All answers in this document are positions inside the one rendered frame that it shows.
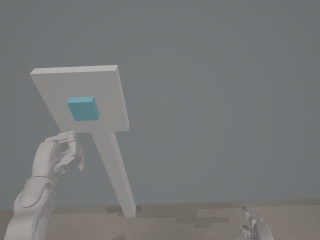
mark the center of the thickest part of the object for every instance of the panel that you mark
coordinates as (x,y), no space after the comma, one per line
(57,84)

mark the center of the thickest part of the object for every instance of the robot left hand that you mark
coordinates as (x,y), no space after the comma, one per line
(51,162)

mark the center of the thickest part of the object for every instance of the robot right hand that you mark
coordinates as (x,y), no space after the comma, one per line
(260,230)

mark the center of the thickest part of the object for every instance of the button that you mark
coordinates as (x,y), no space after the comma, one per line
(83,108)

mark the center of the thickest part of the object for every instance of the robot left forearm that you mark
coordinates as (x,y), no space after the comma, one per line
(32,210)

